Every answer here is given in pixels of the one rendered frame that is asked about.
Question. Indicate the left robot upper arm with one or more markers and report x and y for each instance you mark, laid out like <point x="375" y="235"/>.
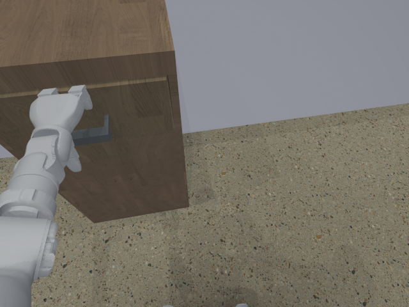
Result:
<point x="27" y="251"/>

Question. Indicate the drawer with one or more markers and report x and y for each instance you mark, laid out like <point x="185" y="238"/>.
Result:
<point x="135" y="106"/>

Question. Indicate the left robot forearm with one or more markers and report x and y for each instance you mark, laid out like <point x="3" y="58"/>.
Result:
<point x="33" y="187"/>

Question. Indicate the robot left hand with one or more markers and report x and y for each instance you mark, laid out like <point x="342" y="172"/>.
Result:
<point x="63" y="110"/>

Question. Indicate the cabinet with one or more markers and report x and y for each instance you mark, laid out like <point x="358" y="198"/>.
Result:
<point x="50" y="43"/>

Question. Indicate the handle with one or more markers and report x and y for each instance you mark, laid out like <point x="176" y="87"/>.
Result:
<point x="94" y="135"/>

